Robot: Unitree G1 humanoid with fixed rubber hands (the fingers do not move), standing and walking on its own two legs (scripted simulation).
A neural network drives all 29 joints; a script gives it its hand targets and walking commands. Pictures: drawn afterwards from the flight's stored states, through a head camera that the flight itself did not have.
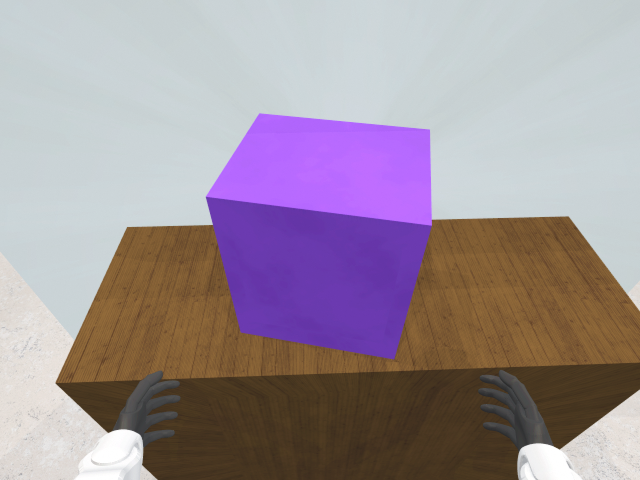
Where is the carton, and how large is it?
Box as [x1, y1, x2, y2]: [206, 113, 431, 358]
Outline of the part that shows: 259,113 206,195 240,331 394,358 431,226 429,129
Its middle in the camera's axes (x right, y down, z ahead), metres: +0.01 +0.00 +0.60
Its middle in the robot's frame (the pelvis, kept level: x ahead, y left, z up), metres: +0.43 +0.01 +0.06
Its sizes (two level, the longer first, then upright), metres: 0.252 0.205 0.285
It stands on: a pedestal, 0.68 m high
